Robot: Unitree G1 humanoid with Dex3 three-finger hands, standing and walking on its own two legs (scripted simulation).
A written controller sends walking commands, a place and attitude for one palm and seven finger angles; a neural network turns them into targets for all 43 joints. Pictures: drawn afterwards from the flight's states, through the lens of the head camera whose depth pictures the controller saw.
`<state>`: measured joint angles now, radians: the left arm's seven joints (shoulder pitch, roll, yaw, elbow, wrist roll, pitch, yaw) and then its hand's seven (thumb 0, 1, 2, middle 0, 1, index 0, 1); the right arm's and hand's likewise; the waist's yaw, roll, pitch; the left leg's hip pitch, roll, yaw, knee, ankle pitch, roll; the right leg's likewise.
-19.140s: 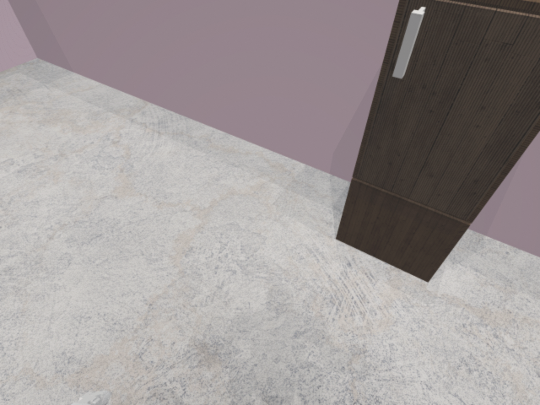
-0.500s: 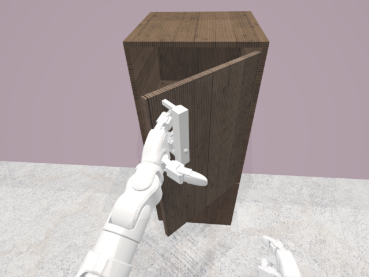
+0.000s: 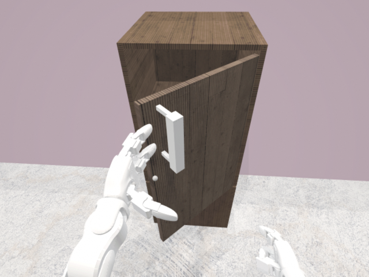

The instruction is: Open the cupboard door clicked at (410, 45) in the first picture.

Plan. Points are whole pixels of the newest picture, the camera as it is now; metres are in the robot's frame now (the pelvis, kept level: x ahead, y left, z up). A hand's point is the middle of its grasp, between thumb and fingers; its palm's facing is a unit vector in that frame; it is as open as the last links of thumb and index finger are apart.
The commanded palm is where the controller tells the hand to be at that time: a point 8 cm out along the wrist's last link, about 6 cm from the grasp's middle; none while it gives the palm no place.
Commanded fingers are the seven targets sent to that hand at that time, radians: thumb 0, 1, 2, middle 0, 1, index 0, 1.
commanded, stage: slide the hand sideways off the handle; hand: left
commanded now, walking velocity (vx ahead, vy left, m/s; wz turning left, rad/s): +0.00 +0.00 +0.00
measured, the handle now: (169, 139) +0.36 +0.07 +0.15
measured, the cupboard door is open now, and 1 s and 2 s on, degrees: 44 44 44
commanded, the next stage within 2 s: draw the hand back to the body in 0.36 s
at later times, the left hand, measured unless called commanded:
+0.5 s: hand (133, 192) +0.22 +0.12 +0.15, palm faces +0.03 -1.00 -0.05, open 16.3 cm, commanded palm +0.19 +0.17 +0.15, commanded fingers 0.00 -0.50 0.30 -0.15 -0.30 -0.15 -0.30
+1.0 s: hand (99, 195) +0.21 +0.18 +0.15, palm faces +0.07 -0.99 -0.10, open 16.1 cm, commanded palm +0.17 +0.23 +0.16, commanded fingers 0.00 -0.22 0.42 -0.16 -0.30 -0.16 -0.30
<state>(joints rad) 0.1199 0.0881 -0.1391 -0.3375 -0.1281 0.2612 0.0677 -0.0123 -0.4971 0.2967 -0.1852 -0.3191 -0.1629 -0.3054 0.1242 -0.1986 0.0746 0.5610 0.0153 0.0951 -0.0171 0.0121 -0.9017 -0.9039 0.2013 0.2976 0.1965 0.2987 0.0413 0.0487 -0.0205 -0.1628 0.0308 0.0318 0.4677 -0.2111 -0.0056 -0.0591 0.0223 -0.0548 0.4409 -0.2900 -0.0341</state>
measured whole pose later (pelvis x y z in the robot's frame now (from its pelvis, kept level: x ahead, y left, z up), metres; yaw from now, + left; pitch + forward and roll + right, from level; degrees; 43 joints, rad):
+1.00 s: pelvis +0.01 -0.01 +0.00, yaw +1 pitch -5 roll -1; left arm 0.35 0.25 0.17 -0.45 -0.26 0.16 -0.16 -0.01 -0.45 0.32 -0.16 -0.30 -0.15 -0.30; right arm 0.19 -0.24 0.07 0.59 0.03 -0.14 -0.08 0.01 -0.90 -0.90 0.20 0.30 0.20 0.30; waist 0.06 0.07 -0.02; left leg -0.20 0.04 0.00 0.52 -0.24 -0.01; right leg -0.07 0.03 -0.08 0.46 -0.32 -0.04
